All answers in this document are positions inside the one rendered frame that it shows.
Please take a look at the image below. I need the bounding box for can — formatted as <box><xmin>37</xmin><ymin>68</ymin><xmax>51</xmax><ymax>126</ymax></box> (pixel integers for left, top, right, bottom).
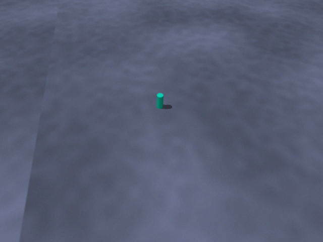
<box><xmin>157</xmin><ymin>93</ymin><xmax>164</xmax><ymax>109</ymax></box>

